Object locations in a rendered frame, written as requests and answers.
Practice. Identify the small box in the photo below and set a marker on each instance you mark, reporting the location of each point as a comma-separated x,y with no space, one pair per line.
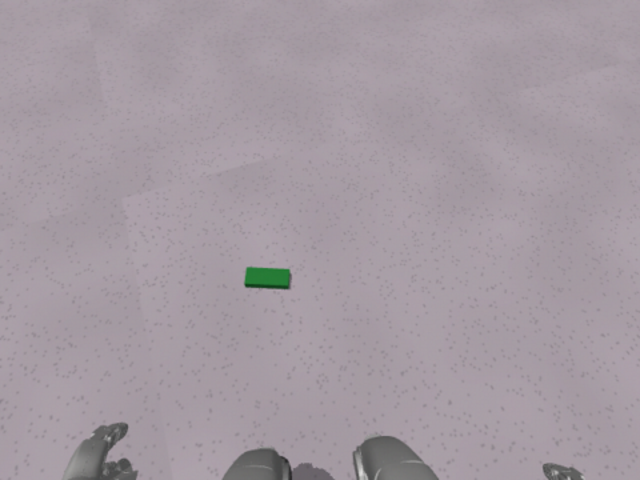
267,278

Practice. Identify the right robot hand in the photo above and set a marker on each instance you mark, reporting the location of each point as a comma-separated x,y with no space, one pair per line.
558,472

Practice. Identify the left robot hand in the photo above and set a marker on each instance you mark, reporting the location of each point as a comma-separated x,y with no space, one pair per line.
90,456

